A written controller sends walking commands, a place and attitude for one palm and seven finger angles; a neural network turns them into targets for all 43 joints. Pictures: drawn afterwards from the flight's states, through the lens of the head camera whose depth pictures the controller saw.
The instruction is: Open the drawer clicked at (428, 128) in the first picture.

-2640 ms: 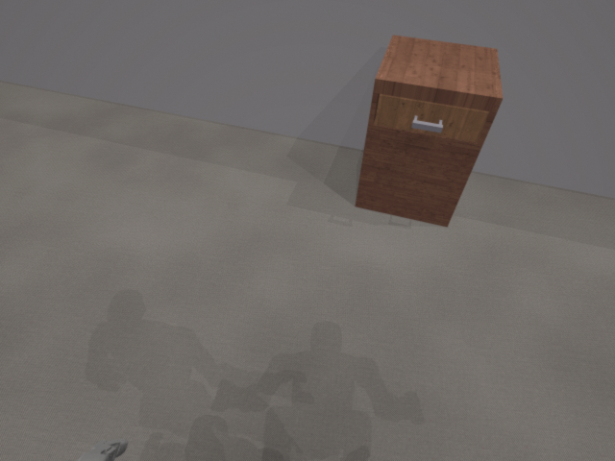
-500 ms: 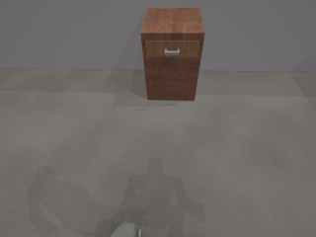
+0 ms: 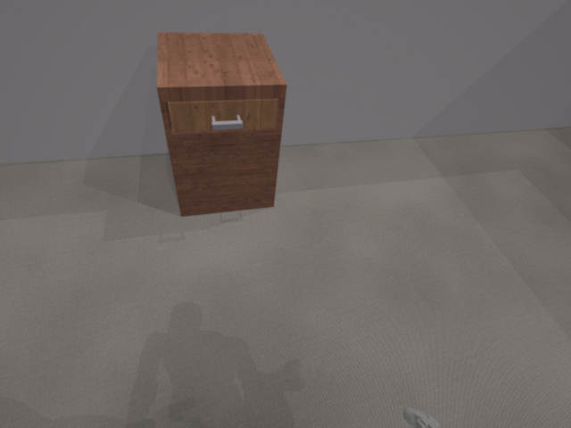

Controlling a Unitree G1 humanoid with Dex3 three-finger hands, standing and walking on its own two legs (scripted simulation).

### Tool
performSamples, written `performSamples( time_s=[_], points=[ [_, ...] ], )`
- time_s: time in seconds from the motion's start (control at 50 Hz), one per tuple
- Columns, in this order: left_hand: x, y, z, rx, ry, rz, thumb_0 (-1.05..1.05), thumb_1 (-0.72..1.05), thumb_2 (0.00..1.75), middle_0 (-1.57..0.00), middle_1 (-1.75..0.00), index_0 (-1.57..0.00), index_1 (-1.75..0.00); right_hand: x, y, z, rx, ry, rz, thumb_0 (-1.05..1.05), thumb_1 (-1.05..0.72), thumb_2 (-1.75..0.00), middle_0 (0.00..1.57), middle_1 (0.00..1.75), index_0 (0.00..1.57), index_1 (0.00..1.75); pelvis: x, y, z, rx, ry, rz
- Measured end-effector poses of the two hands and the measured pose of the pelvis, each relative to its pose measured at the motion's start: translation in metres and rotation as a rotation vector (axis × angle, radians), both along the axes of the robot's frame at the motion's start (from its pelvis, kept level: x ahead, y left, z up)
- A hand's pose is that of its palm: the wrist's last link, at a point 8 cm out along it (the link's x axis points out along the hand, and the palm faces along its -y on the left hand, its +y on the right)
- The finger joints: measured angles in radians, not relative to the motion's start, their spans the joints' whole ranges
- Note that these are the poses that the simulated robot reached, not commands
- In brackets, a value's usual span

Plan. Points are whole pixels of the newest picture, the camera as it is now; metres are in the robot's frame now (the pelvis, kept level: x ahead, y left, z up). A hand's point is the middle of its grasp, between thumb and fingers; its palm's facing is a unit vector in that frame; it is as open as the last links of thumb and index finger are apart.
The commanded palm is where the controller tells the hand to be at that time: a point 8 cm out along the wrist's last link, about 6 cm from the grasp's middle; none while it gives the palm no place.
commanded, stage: walk to a spot facing it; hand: left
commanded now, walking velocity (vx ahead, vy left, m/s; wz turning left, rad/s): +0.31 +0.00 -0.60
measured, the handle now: (226, 121) +1.11 +0.30 -0.24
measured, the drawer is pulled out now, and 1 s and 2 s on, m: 0.00 0.00 0.00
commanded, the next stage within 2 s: turn to face it in 1.18 s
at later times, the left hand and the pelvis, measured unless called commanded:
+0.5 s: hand (252, 304) +0.38 +0.09 -0.18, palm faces -0.37 -0.92 -0.12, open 7.3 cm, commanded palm none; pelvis +0.20 -0.02 -0.01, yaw -18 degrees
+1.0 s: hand (238, 253) +0.50 +0.14 -0.18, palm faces -0.39 -0.89 -0.24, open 7.3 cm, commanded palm none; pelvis +0.41 -0.05 -0.01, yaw -34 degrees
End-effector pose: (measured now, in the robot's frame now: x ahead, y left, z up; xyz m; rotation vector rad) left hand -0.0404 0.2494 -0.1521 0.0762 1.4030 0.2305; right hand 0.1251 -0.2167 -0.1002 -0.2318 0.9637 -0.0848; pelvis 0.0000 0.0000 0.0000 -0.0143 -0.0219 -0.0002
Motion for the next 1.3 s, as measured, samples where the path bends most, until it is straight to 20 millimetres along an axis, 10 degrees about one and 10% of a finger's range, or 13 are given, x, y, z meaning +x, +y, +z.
performSamples(
  time_s=[0.2, 0.44, 0.58, 0.78, 0.98, 1.08, 1.3],
  points=[
    [0.206, 0.034, 0.029, 0.029, -0.228, -0.214, 0.00, 0.91, 0.90, -0.20, -0.29, -0.20, -0.30, -0.102, 0.002, -0.008, -0.032, 0.324, -0.309, 0.00, -0.93, -0.90, 0.20, 0.30, 0.20, 0.30, 0.066, 0.028, 0.013, 0.004, 0.008, -0.130],
    [0.387, -0.072, 0.010, -0.097, -0.244, -0.493, 0.00, 0.91, 0.90, -0.20, -0.29, -0.20, -0.30, -0.141, 0.054, -0.017, 0.118, 0.658, -0.555, 0.00, -0.91, -0.90, 0.20, 0.30, 0.20, 0.30, 0.166, 0.003, -0.003, -0.004, 0.036, -0.270],
    [0.453, -0.121, 0.000, -0.097, -0.286, -0.542, 0.00, 0.91, 0.90, -0.20, -0.30, -0.20, -0.30, -0.064, 0.022, -0.039, 0.172, 0.615, -0.628, 0.01, -0.91, -0.90, 0.20, 0.30, 0.20, 0.30, 0.229, -0.036, -0.015, 0.005, 0.010, -0.355],
    [0.490, -0.081, 0.035, 0.065, -0.150, -0.566, -0.01, 0.93, 0.90, -0.21, -0.30, -0.21, -0.30, 0.171, -0.085, -0.020, 0.076, 0.081, -0.555, 0.00, -0.92, -0.90, 0.20, 0.30, 0.20, 0.30, 0.306, -0.050, 0.009, 0.025, 0.029, -0.464],
    [0.546, -0.059, 0.011, 0.056, -0.037, -0.530, 0.00, 0.91, 0.90, -0.20, -0.30, -0.20, -0.30, 0.314, -0.108, -0.006, -0.004, -0.054, -0.494, 0.00, -0.91, -0.90, 0.20, 0.30, 0.20, 0.30, 0.403, -0.047, -0.006, 0.014, 0.033, -0.568],
    [0.598, -0.076, 0.003, 0.020, -0.005, -0.631, 0.00, 0.91, 0.90, -0.20, -0.30, -0.20, -0.30, 0.308, -0.098, 0.003, -0.017, -0.037, -0.588, 0.00, -0.91, -0.90, 0.20, 0.30, 0.20, 0.30, 0.431, -0.048, -0.002, 0.005, 0.002, -0.662],
    [0.725, -0.183, 0.027, -0.037, -0.185, -0.878, 0.00, 0.91, 0.90, -0.20, -0.30, -0.20, -0.30, 0.194, -0.058, -0.019, 0.082, 0.248, -0.909, 0.00, -0.90, -0.90, 0.20, 0.30, 0.20, 0.30, 0.455, -0.064, 0.008, 0.005, 0.005, -0.799]
  ],
)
